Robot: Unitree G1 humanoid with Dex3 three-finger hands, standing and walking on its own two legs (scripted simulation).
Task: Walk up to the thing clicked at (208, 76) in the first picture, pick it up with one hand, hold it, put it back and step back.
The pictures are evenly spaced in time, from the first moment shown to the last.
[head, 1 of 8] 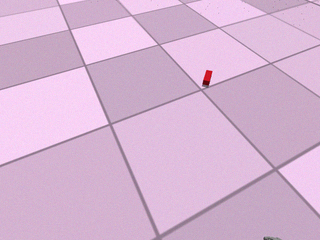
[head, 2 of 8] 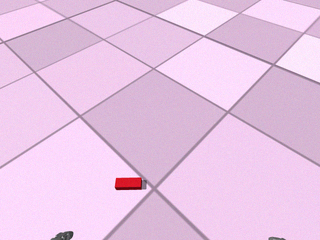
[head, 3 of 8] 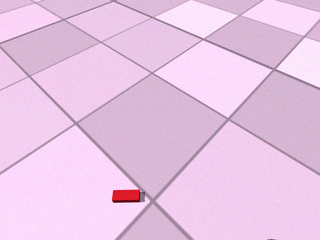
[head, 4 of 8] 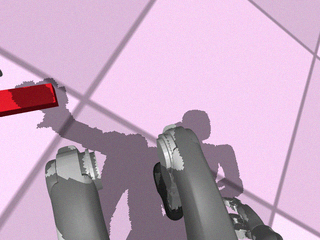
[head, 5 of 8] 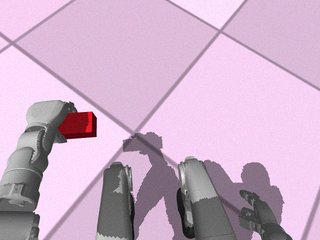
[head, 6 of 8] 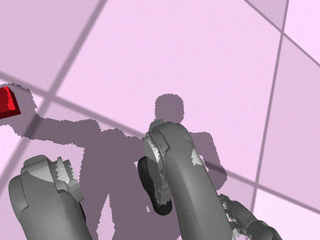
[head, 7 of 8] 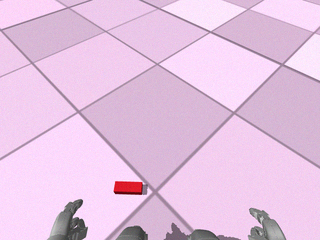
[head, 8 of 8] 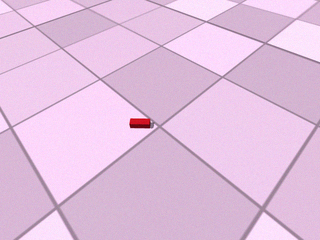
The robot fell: no
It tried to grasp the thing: yes
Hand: left
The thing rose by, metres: 0.68
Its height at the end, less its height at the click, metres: +0.00
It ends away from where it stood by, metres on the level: 0.01
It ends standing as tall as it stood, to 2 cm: yes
